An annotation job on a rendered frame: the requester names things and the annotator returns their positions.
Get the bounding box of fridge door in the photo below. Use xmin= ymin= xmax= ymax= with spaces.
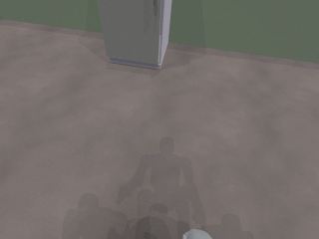
xmin=97 ymin=0 xmax=162 ymax=64

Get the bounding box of right robot thigh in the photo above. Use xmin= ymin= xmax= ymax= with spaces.
xmin=182 ymin=229 xmax=212 ymax=239

